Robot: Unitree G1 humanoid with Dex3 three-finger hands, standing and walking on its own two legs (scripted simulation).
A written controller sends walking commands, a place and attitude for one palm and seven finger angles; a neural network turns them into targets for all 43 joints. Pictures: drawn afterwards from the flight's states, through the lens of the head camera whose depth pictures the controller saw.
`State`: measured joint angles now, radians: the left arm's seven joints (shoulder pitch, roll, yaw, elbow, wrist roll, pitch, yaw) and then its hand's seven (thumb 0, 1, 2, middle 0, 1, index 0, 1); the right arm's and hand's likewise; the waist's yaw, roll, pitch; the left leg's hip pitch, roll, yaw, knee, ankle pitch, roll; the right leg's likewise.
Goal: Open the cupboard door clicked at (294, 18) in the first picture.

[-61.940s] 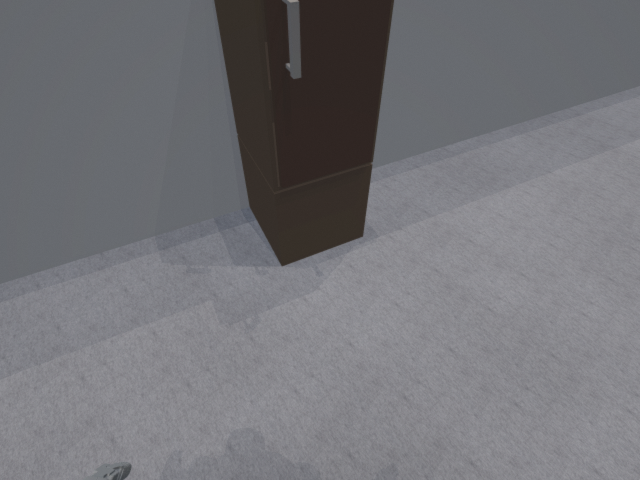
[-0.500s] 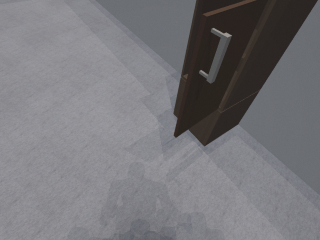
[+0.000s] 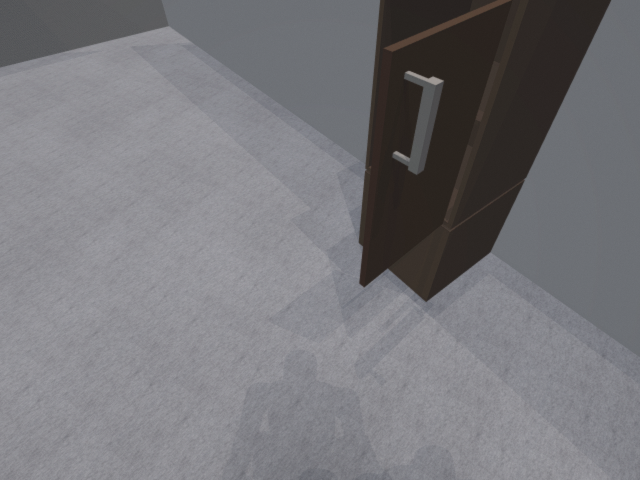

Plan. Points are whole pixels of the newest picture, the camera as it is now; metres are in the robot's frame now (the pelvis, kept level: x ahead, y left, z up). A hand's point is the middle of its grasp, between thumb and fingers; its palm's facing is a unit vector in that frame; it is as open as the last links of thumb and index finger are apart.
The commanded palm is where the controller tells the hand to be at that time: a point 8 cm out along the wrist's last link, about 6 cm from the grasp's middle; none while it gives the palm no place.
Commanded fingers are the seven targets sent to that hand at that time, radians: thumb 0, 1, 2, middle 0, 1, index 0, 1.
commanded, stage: let the arm hang, fingers relaxed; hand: left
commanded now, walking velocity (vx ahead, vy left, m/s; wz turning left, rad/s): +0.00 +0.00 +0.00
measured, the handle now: (414, 124) +0.65 -0.12 +0.12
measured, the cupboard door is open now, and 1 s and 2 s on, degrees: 95 95 95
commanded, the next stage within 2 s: look to check the result in 0.24 s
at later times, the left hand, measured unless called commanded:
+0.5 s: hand out of the picture -0.02 +0.16 -0.17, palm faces +0.07 -0.98 -0.19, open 7.4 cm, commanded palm none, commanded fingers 0.00 0.90 0.90 -0.20 -0.30 -0.20 -0.30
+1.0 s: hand out of the picture +0.01 +0.15 -0.17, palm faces +0.07 -0.98 -0.18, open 7.4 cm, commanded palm none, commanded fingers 0.00 0.90 0.90 -0.20 -0.30 -0.20 -0.30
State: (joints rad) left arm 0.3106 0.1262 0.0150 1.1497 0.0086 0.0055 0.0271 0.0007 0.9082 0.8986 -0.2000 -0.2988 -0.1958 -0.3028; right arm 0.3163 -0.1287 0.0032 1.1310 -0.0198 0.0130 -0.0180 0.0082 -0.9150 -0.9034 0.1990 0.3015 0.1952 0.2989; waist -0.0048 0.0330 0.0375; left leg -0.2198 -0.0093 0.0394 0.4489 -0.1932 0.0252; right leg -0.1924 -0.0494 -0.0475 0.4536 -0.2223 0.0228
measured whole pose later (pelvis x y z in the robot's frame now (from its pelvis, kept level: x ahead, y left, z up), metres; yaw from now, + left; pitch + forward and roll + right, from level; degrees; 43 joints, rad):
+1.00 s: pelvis +0.02 -0.01 +0.00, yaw +1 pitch -2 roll +0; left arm 0.28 0.12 0.02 1.16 0.01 -0.01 0.03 0.00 0.91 0.90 -0.20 -0.30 -0.20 -0.30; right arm 0.28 -0.13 0.00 1.15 -0.02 0.00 -0.03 0.01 -0.91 -0.90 0.20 0.30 0.19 0.30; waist 0.00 0.02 0.05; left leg -0.19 0.00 0.02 0.43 -0.21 0.01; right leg -0.15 -0.04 -0.06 0.42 -0.24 0.02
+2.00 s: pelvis +0.04 -0.01 +0.01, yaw +1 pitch -2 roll +0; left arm 0.23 0.18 0.02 1.15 0.01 -0.02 0.02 0.00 0.91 0.90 -0.20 -0.30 -0.20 -0.30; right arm 0.21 -0.19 0.00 1.15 -0.01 -0.01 -0.02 0.01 -0.91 -0.90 0.20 0.30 0.20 0.30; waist 0.00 0.01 0.06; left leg -0.14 0.01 0.02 0.37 -0.20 0.00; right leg -0.10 -0.03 -0.07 0.36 -0.23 0.01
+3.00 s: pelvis +0.01 -0.05 -0.01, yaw -15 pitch +1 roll +2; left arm 0.23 0.18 0.08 0.99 0.02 0.02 0.01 0.00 0.91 0.90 -0.20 -0.30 -0.20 -0.30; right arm 0.11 -0.22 -0.07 0.98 -0.01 0.06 -0.02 0.01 -0.91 -0.90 0.20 0.30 0.20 0.30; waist 0.03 0.03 0.15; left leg -0.47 0.04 0.02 1.11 -0.43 -0.05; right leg -0.28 0.04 0.01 0.57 -0.30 -0.07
